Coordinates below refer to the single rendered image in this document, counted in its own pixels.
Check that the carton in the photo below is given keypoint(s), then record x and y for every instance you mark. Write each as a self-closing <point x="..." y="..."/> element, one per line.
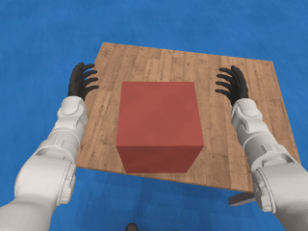
<point x="158" y="128"/>

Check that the table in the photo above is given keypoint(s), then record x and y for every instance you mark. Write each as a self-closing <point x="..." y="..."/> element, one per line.
<point x="222" y="162"/>

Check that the left robot hand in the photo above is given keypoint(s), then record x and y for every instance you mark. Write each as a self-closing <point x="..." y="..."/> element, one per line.
<point x="77" y="83"/>

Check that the robot right forearm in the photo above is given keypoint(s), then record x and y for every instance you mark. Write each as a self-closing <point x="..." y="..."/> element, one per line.
<point x="258" y="143"/>

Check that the right robot upper arm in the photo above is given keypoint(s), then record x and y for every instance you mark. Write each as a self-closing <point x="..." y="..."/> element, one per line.
<point x="283" y="190"/>

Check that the right robot hand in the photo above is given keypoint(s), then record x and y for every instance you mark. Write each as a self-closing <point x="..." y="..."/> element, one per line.
<point x="237" y="87"/>

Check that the left robot upper arm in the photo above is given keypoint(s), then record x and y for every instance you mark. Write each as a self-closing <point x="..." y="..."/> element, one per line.
<point x="45" y="183"/>

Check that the robot left forearm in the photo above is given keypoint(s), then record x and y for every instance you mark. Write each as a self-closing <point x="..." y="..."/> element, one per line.
<point x="66" y="136"/>

